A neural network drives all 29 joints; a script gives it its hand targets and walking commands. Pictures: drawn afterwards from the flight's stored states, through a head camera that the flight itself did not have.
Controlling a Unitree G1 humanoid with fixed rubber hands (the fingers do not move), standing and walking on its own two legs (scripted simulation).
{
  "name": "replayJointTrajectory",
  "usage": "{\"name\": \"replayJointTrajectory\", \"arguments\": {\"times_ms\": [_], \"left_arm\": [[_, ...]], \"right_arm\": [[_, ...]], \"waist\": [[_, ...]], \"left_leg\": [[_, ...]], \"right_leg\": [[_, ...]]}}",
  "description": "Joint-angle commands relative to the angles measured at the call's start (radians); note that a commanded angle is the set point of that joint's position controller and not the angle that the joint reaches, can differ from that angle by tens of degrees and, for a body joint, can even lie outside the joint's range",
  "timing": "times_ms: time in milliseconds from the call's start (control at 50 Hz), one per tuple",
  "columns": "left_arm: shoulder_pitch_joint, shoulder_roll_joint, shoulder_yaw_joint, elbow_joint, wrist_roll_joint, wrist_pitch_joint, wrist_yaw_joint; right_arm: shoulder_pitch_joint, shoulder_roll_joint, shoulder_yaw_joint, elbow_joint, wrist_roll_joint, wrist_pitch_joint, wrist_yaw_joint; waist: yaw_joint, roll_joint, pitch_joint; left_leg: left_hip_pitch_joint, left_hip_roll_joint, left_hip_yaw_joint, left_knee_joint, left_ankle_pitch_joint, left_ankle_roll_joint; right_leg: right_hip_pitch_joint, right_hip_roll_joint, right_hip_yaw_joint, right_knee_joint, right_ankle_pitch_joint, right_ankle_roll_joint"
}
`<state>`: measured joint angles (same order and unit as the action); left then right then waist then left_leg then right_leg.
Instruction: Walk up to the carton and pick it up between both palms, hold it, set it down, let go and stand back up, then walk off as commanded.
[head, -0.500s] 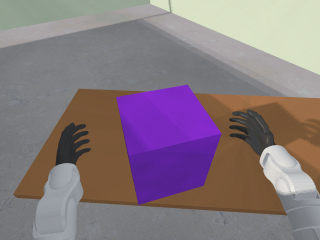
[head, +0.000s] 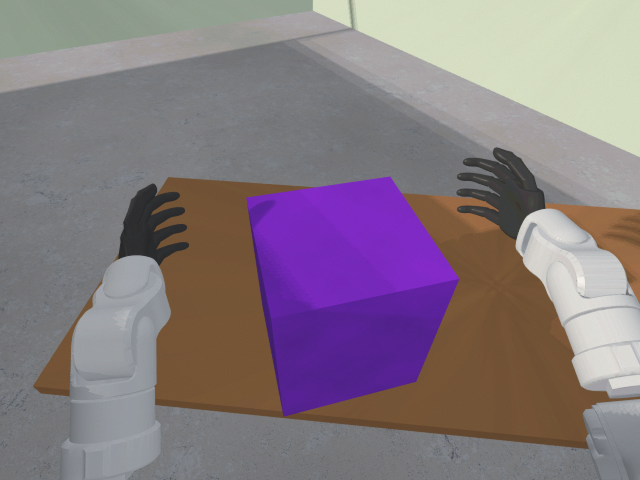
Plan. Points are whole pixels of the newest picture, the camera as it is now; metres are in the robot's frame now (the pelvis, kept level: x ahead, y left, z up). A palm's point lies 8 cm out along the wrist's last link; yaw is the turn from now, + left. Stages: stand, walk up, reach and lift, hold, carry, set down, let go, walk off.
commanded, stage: reach and lift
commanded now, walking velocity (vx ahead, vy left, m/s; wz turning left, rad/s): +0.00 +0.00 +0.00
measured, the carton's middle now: (337, 296) +0.37 +0.01 +0.03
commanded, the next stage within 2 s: none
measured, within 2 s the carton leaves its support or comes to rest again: neither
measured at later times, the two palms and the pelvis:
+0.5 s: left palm (131, 204) +0.34 +0.24 +0.21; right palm (499, 156) +0.45 -0.18 +0.22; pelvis +0.00 +0.00 +0.00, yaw +1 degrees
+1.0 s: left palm (170, 256) +0.34 +0.22 +0.12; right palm (470, 213) +0.44 -0.16 +0.14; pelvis +0.00 +0.00 +0.00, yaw +1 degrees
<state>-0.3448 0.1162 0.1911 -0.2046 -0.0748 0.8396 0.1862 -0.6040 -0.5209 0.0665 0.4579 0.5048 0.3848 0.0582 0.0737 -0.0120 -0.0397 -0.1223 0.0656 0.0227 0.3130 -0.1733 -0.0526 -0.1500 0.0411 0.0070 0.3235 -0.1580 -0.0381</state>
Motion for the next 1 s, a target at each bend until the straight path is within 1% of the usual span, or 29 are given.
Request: {"name": "replayJointTrajectory", "arguments": {"times_ms": [0,20,80,120,140,180,240,320,360,380,400,440,480,500,560,600,620,660,680,720,740,760,800,820,880,900,920,940,980], "left_arm": [[-0.285,0.076,0.022,-0.171,0.027,-0.008,0.012],[-0.350,0.074,0.011,-0.167,0.018,-0.002,0.013],[-0.370,0.088,0.031,-0.092,0.016,0.012,0.005],[-0.396,0.101,0.023,-0.104,0.012,0.007,0.003],[-0.404,0.107,0.040,-0.074,-0.002,0.004,-0.005],[-0.457,0.107,0.027,-0.113,-0.026,0.003,-0.003],[-0.463,0.119,0.030,-0.107,-0.023,-0.009,-0.004],[-0.541,0.168,0.065,0.012,-0.010,0.000,-0.008],[-0.592,0.160,0.048,0.079,-0.024,-0.012,-0.002],[-0.613,0.181,0.054,0.123,-0.027,-0.015,-0.006],[-0.635,0.169,0.048,0.109,-0.018,-0.019,-0.004],[-0.678,0.167,0.025,0.142,-0.044,-0.044,-0.004],[-0.645,0.150,0.038,0.233,-0.045,-0.057,-0.016],[-0.618,0.150,0.033,0.206,-0.040,-0.070,-0.022],[-0.600,0.151,0.064,0.305,0.015,-0.091,-0.032],[-0.606,0.128,0.038,0.283,0.026,-0.117,-0.038],[-0.573,0.112,0.041,0.239,0.014,-0.127,-0.035],[-0.556,0.109,0.031,0.187,0.029,-0.161,-0.035],[-0.554,0.115,0.032,0.138,0.033,-0.176,-0.036],[-0.548,0.103,0.038,0.172,0.031,-0.201,-0.029],[-0.531,0.085,0.013,0.196,0.028,-0.199,-0.031],[-0.555,0.079,0.002,0.214,0.021,-0.218,-0.027],[-0.568,0.061,-0.016,0.253,0.032,-0.244,-0.014],[-0.550,0.070,-0.010,0.259,0.036,-0.257,-0.006],[-0.516,0.037,-0.012,0.251,0.043,-0.324,0.004],[-0.513,0.039,-0.010,0.251,0.056,-0.333,0.008],[-0.520,0.029,-0.001,0.321,0.063,-0.344,0.012],[-0.506,0.019,-0.011,0.310,0.070,-0.354,0.009],[-0.523,0.005,-0.016,0.425,0.073,-0.396,0.009]], "right_arm": [[-0.366,-0.226,-0.045,-0.118,0.023,-0.036,0.008],[-0.411,-0.241,-0.060,-0.097,0.027,-0.035,0.008],[-0.462,-0.244,-0.041,-0.029,0.031,-0.023,0.014],[-0.497,-0.256,-0.036,-0.023,0.051,-0.027,0.016],[-0.512,-0.248,-0.024,-0.035,0.053,-0.029,0.010],[-0.576,-0.253,-0.008,-0.081,0.062,-0.037,0.010],[-0.576,-0.242,-0.013,-0.030,0.071,-0.037,0.014],[-0.627,-0.243,-0.036,0.063,0.039,-0.021,0.000],[-0.699,-0.215,0.009,0.069,0.050,-0.021,0.013],[-0.727,-0.202,0.018,0.088,0.047,-0.016,0.011],[-0.718,-0.208,-0.016,0.111,0.027,-0.022,0.007],[-0.748,-0.206,0.004,0.140,0.027,-0.024,0.016],[-0.758,-0.184,0.011,0.184,0.009,-0.029,0.015],[-0.717,-0.166,0.017,0.168,0.015,-0.040,0.010],[-0.665,-0.130,0.021,0.311,-0.009,-0.028,0.013],[-0.687,-0.148,-0.004,0.291,-0.044,-0.060,0.015],[-0.658,-0.124,0.010,0.283,-0.031,-0.071,0.013],[-0.673,-0.125,-0.006,0.244,-0.041,-0.102,0.011],[-0.663,-0.123,-0.009,0.198,-0.034,-0.118,0.007],[-0.670,-0.114,-0.018,0.187,-0.051,-0.141,0.009],[-0.664,-0.106,-0.025,0.202,-0.052,-0.149,0.006],[-0.673,-0.104,-0.031,0.221,-0.047,-0.155,0.015],[-0.670,-0.085,-0.035,0.222,-0.063,-0.174,0.028],[-0.650,-0.072,-0.030,0.180,-0.077,-0.181,0.030],[-0.619,-0.052,-0.060,0.193,-0.116,-0.236,0.026],[-0.601,-0.066,-0.049,0.231,-0.115,-0.242,0.034],[-0.603,-0.057,-0.036,0.262,-0.126,-0.248,0.039],[-0.587,-0.059,-0.044,0.290,-0.145,-0.250,0.043],[-0.598,-0.043,-0.061,0.349,-0.174,-0.271,0.048]], "waist": [[0.021,0.002,-0.288],[0.003,0.035,-0.319],[0.019,-0.004,-0.271],[0.011,0.021,-0.323],[0.031,-0.013,-0.320],[0.023,-0.024,-0.378],[0.019,-0.017,-0.376],[0.028,-0.036,-0.353],[0.048,-0.032,-0.357],[0.052,-0.058,-0.335],[0.029,-0.034,-0.377],[0.035,-0.061,-0.392],[0.042,-0.083,-0.389],[0.046,-0.079,-0.416],[0.031,-0.050,-0.352],[0.018,-0.040,-0.355],[0.020,-0.027,-0.374],[0.020,-0.062,-0.396],[0.018,-0.017,-0.435],[0.019,-0.039,-0.413],[-0.006,-0.005,-0.389],[0.018,-0.009,-0.376],[0.023,-0.007,-0.335],[0.049,-0.009,-0.371],[0.029,-0.002,-0.450],[0.046,0.025,-0.452],[0.064,0.009,-0.400],[0.046,0.024,-0.382],[0.056,0.015,-0.369]], "left_leg": [[0.083,-0.069,0.034,0.012,0.350,0.003],[0.076,-0.067,0.031,0.012,0.345,-0.001],[0.058,-0.069,0.026,0.007,0.336,0.005],[0.075,-0.075,0.030,0.022,0.364,0.001],[0.053,-0.078,0.030,0.016,0.349,0.007],[0.044,-0.079,0.028,0.027,0.369,-0.004],[0.048,-0.075,0.016,0.021,0.383,-0.010],[-0.011,-0.079,0.022,-0.003,0.261,0.015],[-0.034,-0.078,0.021,-0.008,0.242,0.020],[-0.057,-0.080,0.028,-0.007,0.221,0.025],[-0.048,-0.087,0.031,-0.007,0.209,0.023],[-0.057,-0.077,0.016,-0.011,0.176,0.026],[-0.068,-0.081,0.016,-0.014,0.196,0.027],[-0.064,-0.086,0.022,-0.013,0.206,0.029],[-0.066,-0.080,0.016,-0.026,0.193,0.021],[-0.044,-0.073,0.024,-0.025,0.190,0.028],[-0.028,-0.079,0.020,-0.008,0.271,0.023],[-0.031,-0.077,0.017,0.000,0.293,0.017],[-0.027,-0.080,0.022,0.008,0.326,0.016],[-0.036,-0.080,0.020,0.019,0.343,0.011],[-0.040,-0.082,0.020,0.018,0.323,0.008],[-0.047,-0.079,0.024,0.001,0.274,0.014],[-0.042,-0.067,0.017,-0.016,0.197,0.024],[-0.044,-0.067,0.029,-0.008,0.213,0.031],[-0.005,-0.069,0.021,0.029,0.273,0.010],[0.011,-0.061,0.020,0.025,0.281,0.004],[0.003,-0.064,0.027,0.026,0.266,0.012],[0.013,-0.059,0.026,0.017,0.242,0.006],[-0.011,-0.052,0.028,0.014,0.197,0.013]], "right_leg": [[0.137,0.046,0.001,-0.019,0.307,-0.005],[0.142,0.039,0.006,-0.017,0.316,-0.009],[0.129,0.035,0.002,-0.024,0.303,-0.008],[0.124,0.032,-0.002,-0.017,0.339,-0.003],[0.150,0.030,0.012,-0.018,0.369,0.003],[0.182,0.031,0.005,0.009,0.428,0.007],[0.181,0.025,0.001,0.004,0.420,0.010],[0.189,0.006,0.014,-0.014,0.342,0.021],[0.171,0.011,0.008,-0.013,0.282,0.023],[0.183,-0.003,0.023,-0.017,0.309,0.031],[0.187,-0.008,0.018,-0.007,0.338,0.035],[0.166,-0.010,0.014,-0.004,0.300,0.041],[0.170,-0.016,0.017,-0.006,0.353,0.053],[0.210,-0.022,0.025,0.004,0.438,0.058],[0.202,-0.018,0.024,-0.012,0.389,0.054],[0.164,0.003,-0.002,-0.007,0.335,0.050],[0.198,0.005,0.004,-0.009,0.410,0.046],[0.222,0.014,-0.006,0.006,0.459,0.043],[0.245,0.018,-0.007,0.019,0.517,0.042],[0.244,0.017,-0.005,0.032,0.526,0.044],[0.227,0.016,-0.007,0.020,0.487,0.038],[0.201,0.024,-0.014,0.016,0.400,0.030],[0.137,0.022,-0.024,-0.018,0.222,0.027],[0.148,0.023,-0.018,-0.010,0.245,0.023],[0.148,0.033,-0.027,0.013,0.328,0.027],[0.149,0.038,-0.034,0.013,0.300,0.019],[0.116,0.038,-0.029,0.007,0.267,0.019],[0.098,0.041,-0.030,-0.003,0.244,0.013],[0.078,0.032,-0.028,-0.015,0.173,0.016]]}}
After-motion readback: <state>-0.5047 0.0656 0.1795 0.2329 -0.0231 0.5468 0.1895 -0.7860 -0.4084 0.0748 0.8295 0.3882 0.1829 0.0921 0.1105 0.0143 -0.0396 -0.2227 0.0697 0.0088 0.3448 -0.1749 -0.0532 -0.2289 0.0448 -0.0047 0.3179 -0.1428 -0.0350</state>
